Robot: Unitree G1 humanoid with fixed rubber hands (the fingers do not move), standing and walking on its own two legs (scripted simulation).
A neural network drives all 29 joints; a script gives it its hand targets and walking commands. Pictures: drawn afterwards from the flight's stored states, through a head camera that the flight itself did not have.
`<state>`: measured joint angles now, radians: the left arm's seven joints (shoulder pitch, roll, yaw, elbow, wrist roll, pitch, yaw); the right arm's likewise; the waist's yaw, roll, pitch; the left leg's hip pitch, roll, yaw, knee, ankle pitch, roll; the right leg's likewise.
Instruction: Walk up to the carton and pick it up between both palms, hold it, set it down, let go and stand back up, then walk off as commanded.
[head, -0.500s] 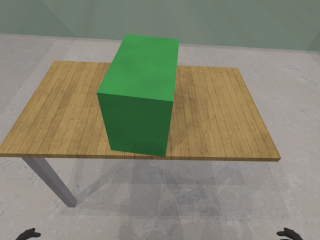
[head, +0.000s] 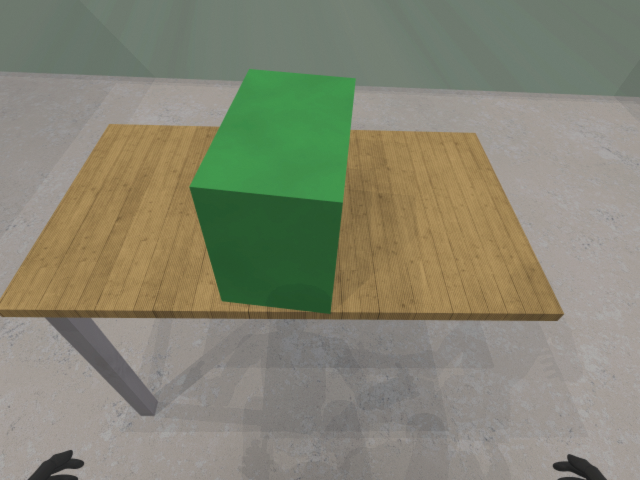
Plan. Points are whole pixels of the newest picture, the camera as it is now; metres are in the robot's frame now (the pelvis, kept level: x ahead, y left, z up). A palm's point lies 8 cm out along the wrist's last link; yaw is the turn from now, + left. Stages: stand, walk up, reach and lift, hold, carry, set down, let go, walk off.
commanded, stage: reach and lift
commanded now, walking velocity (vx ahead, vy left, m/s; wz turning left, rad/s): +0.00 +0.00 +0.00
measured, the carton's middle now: (289, 189) +0.57 +0.08 +0.03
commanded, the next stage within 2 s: none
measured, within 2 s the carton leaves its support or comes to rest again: neither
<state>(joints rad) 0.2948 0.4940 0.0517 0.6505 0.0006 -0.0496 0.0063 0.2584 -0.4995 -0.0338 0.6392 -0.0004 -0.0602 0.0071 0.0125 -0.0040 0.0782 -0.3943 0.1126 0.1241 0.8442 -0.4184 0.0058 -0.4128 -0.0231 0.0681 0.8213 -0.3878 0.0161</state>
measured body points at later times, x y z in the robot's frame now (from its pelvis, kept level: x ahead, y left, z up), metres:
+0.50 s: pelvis -0.01 -0.02 +0.03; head +0.01 +0.00 +0.47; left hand +0.19 +0.30 -0.03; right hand +0.17 -0.32 -0.02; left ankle +0.02 +0.13 -0.70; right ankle +0.03 -0.16 -0.70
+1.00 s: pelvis +0.01 +0.00 +0.04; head +0.03 +0.02 +0.49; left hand +0.22 +0.29 +0.00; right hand +0.20 -0.24 +0.01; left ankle +0.02 +0.13 -0.70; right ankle +0.03 -0.16 -0.70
